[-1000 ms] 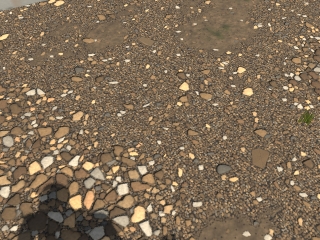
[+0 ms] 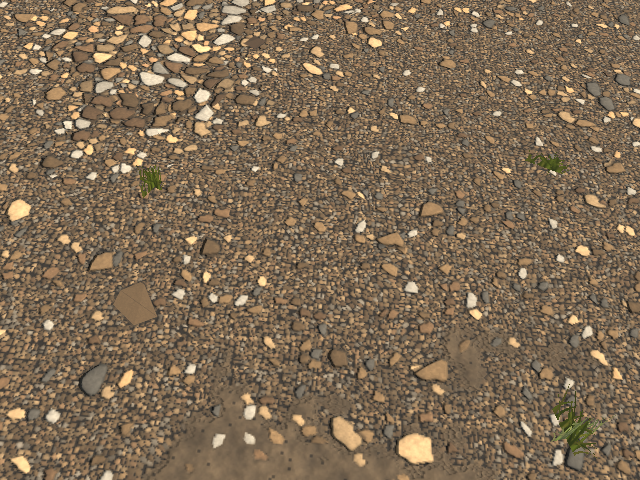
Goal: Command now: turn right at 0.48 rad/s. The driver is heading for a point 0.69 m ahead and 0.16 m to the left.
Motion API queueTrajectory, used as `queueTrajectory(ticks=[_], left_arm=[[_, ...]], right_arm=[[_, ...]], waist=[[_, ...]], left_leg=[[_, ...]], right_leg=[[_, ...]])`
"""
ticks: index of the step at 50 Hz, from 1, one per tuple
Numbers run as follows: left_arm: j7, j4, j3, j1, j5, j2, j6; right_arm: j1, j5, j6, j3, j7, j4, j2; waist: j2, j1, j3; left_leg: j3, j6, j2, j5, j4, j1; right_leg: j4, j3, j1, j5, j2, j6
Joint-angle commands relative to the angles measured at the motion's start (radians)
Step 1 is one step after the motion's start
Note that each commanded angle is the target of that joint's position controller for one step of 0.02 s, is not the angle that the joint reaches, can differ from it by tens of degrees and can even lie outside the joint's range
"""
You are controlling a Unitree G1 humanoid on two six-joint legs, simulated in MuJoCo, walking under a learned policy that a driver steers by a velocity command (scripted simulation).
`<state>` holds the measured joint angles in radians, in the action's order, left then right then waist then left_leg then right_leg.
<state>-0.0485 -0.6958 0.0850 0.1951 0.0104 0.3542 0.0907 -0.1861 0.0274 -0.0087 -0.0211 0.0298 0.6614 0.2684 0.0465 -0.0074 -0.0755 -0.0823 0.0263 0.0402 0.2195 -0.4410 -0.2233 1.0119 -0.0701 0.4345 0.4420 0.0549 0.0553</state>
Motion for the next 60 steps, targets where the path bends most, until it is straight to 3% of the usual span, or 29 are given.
queueTrajectory(ticks=[1,4,6,7,8,9,11,14,22,23,25,26,27,31,33,34,35,36,37,40,42,44,45,46,47,48,50,52,60], left_arm=[[0.006,0.071,-0.007,-0.018,-0.006,0.026,-0.011],[0.018,0.062,-0.017,-0.007,-0.011,0.021,-0.018],[0.029,0.032,-0.025,0.047,0.008,0.016,-0.037],[0.036,0.033,-0.019,0.049,0.027,0.07,-0.051],[0.039,0.068,-0.003,0.002,0.014,0.185,-0.06],[0.046,0.036,-0.007,0.065,0.01,0.132,-0.069],[0.051,0.025,-0.044,-0.046,0.011,0.034,-0.071],[0.065,0.002,-0.055,-0.044,0.005,0.017,-0.077],[0.071,-0.08,-0.059,-0.042,0.009,0.017,-0.08],[0.074,-0.088,-0.061,-0.053,0.002,0.013,-0.08],[0.07,-0.105,-0.067,-0.001,0.004,-0.019,-0.091],[0.068,-0.131,-0.067,0.014,0.0,-0.03,-0.082],[0.07,-0.156,-0.064,-0.002,0.007,-0.007,-0.079],[0.07,-0.215,-0.056,0.001,0.003,-0.002,-0.083],[0.067,-0.241,-0.044,0.031,0.011,0.017,-0.076],[0.057,-0.22,-0.038,-0.014,0.021,0.029,-0.072],[0.044,-0.182,-0.047,-0.085,0.02,-0.01,-0.078],[0.035,-0.156,-0.054,-0.132,0.021,-0.036,-0.086],[0.03,-0.146,-0.044,-0.152,0.022,-0.006,-0.097],[0.006,-0.17,-0.042,-0.059,0.013,-0.014,-0.128],[0.005,-0.186,-0.04,-0.002,0.008,-0.021,-0.132],[0.018,-0.234,-0.036,0.132,0.008,-0.028,-0.134],[0.029,-0.269,-0.027,0.235,0.011,-0.01,-0.143],[0.042,-0.304,-0.009,0.389,0.027,0.056,-0.159],[0.045,-0.284,-0.006,0.396,0.041,0.119,-0.17],[0.048,-0.272,-0.004,0.292,0.041,0.115,-0.166],[0.043,-0.225,-0.013,0.171,0.023,0.065,-0.184],[0.053,-0.221,-0.027,0.159,0.02,0.03,-0.205],[0.056,-0.279,-0.046,0.303,0.023,-0.035,-0.232]], right_arm=[[-0.023,0.0,0.011,-0.055,-0.012,-0.029,0.176],[-0.037,-0.002,0.0,-0.062,-0.024,-0.004,0.194],[-0.049,-0.022,-0.011,-0.06,-0.027,0.017,0.187],[-0.101,-0.018,-0.012,-0.049,-0.03,0.02,0.14],[-0.098,-0.01,-0.015,-0.02,-0.035,-0.035,0.044],[-0.046,-0.016,-0.037,-0.035,-0.018,-0.014,0.111],[-0.06,-0.028,-0.047,-0.042,-0.023,0.017,0.119],[-0.114,-0.007,-0.046,-0.047,-0.027,0.068,0.123],[-0.106,-0.022,-0.047,-0.023,-0.003,0.122,0.059],[-0.129,-0.017,-0.038,-0.018,0.0,0.138,0.049],[-0.124,0.006,-0.011,-0.023,0.006,0.144,0.121],[-0.06,-0.015,-0.007,-0.027,-0.003,0.154,0.136],[-0.037,-0.015,-0.001,-0.018,-0.012,0.152,0.092],[-0.076,-0.018,0.007,-0.013,-0.004,0.206,0.082],[-0.124,-0.008,-0.003,-0.033,-0.011,0.225,0.125],[-0.157,-0.005,-0.01,-0.042,-0.016,0.23,0.149],[-0.184,-0.011,-0.01,-0.052,-0.017,0.242,0.17],[-0.166,-0.014,-0.005,-0.059,-0.016,0.245,0.168],[-0.165,-0.006,0.007,-0.059,-0.018,0.243,0.149],[-0.048,-0.019,0.045,-0.068,-0.027,0.214,0.157],[-0.002,-0.024,0.055,-0.075,-0.032,0.211,0.166],[0.024,-0.025,0.052,-0.079,-0.036,0.211,0.158],[0.037,-0.014,0.053,-0.074,-0.038,0.203,0.134],[0.095,-0.001,0.06,-0.049,-0.044,0.169,0.051],[0.145,-0.014,0.072,-0.027,-0.05,0.098,-0.028],[0.117,-0.014,0.075,-0.033,-0.053,0.097,0.018],[0.066,-0.01,0.082,-0.045,-0.071,0.134,0.073],[0.042,0.005,0.064,-0.051,-0.089,0.157,0.081],[0.275,-0.005,0.036,-0.024,-0.108,0.075,0.026]], waist=[[-0.24,-0.016,0.126],[-0.272,-0.013,0.134],[-0.207,0.033,0.128],[-0.045,0.018,0.159],[0.221,-0.011,0.13],[0.129,0.065,0.152],[0.099,0.001,0.07],[0.103,-0.009,0.105],[0.07,-0.006,0.092],[0.043,-0.028,0.096],[-0.076,0.014,0.108],[-0.167,0.04,0.066],[-0.143,0.02,0.05],[-0.115,0.002,0.05],[-0.115,-0.018,0.061],[-0.13,-0.042,-0.017],[-0.201,-0.062,-0.077],[-0.239,-0.058,-0.123],[-0.19,-0.06,-0.102],[-0.148,0.02,-0.001],[-0.194,0.052,0.001],[-0.122,0.111,-0.019],[-0.041,0.15,0.0],[0.174,0.224,0.048],[0.277,0.195,0.049],[0.122,0.116,0.004],[-0.015,0.045,0.022],[0.02,0.028,0.025],[0.001,0.077,-0.106]], left_leg=[[0.147,0.18,0.216,-0.446,0.063,0.136],[0.139,0.169,0.21,-0.488,0.012,0.107],[0.097,0.1,0.179,-0.416,-0.076,0.022],[0.046,0.032,0.126,-0.192,-0.199,-0.101],[-0.034,-0.039,-0.02,0.333,-0.306,-0.287],[0.088,-0.038,0.016,0.384,-0.399,-0.189],[0.105,-0.033,0.012,0.286,-0.426,-0.196],[0.081,-0.045,-0.014,0.212,-0.435,-0.162],[0.064,-0.028,-0.044,0.111,-0.055,0.022],[0.076,-0.02,-0.031,-0.033,0.067,0.108],[0.232,0.006,0.123,-0.25,0.097,0.228],[0.239,0.04,0.128,-0.217,0.082,0.079],[0.224,0.031,0.105,-0.158,0.097,0.039],[0.181,0.012,0.06,-0.123,0.105,0.07],[0.214,0.062,0.038,0.431,0.116,0.076],[0.309,0.108,0.089,0.646,0.173,0.055],[0.437,0.165,0.184,0.733,0.267,0.066],[0.533,0.208,0.281,0.689,0.346,0.052],[0.564,0.224,0.313,0.596,0.382,0.06],[0.378,0.17,0.224,0.391,0.364,0.051],[0.266,0.147,0.161,0.371,0.339,-0.069],[0.206,0.149,0.125,0.424,0.215,-0.227],[0.167,0.139,0.085,0.423,0.062,-0.337],[0.056,0.108,-0.014,0.314,-0.328,-0.479],[0.114,0.098,-0.126,0.287,-0.585,-0.693],[0.223,0.117,-0.043,0.176,-0.702,-0.747],[0.228,0.089,0.019,0.011,-0.691,-0.673],[0.198,0.047,0.022,-0.058,-0.691,-0.606],[0.038,0.045,0.009,-0.239,-0.526,-0.665]], right_leg=[[-0.169,0.055,-0.029,0.045,0.007,-0.019],[-0.369,0.101,-0.148,0.005,0.019,-0.045],[-0.692,0.094,-0.314,-0.25,0.013,-0.07],[-0.772,-0.112,-0.448,-0.28,-0.136,-0.091],[-0.757,-0.416,-0.433,-0.643,-0.409,-0.203],[-0.7,-0.343,-0.337,-0.692,-0.41,-0.296],[-0.712,-0.21,-0.298,-0.644,-0.296,-0.267],[-0.675,-0.121,-0.349,-0.836,-0.228,-0.242],[-0.648,-0.168,-0.283,-0.595,-0.216,-0.232],[-0.641,-0.167,-0.239,-0.528,-0.203,-0.202],[-0.623,-0.126,-0.147,-0.336,-0.125,-0.135],[-0.674,-0.074,-0.232,-0.274,-0.064,-0.123],[-0.672,-0.076,-0.284,-0.295,-0.07,-0.117],[-0.67,-0.09,-0.29,-0.372,-0.096,-0.119],[-0.598,-0.044,-0.195,0.109,-0.025,-0.149],[-0.54,-0.042,-0.053,0.242,-0.018,-0.157],[-0.435,0.035,0.04,0.152,-0.006,-0.142],[-0.311,0.104,0.092,-0.028,-0.029,-0.124],[-0.215,0.074,0.133,-0.037,-0.065,-0.114],[-0.268,0.09,0.02,-0.073,-0.084,-0.109],[-0.401,0.149,-0.171,-0.063,-0.055,-0.116],[-0.551,0.234,-0.395,-0.175,-0.013,-0.111],[-0.582,0.21,-0.543,-0.121,-0.009,-0.114],[-0.712,-0.079,-0.672,0.112,-0.203,-0.148],[-0.913,-0.602,-0.652,0.473,-0.426,-0.233],[-0.926,-0.661,-0.572,0.515,-0.481,-0.283],[-0.89,-0.411,-0.5,0.299,-0.381,-0.229],[-0.94,-0.236,-0.446,0.159,-0.318,-0.183],[-1.012,0.171,-0.443,-0.294,-0.246,-0.12]])
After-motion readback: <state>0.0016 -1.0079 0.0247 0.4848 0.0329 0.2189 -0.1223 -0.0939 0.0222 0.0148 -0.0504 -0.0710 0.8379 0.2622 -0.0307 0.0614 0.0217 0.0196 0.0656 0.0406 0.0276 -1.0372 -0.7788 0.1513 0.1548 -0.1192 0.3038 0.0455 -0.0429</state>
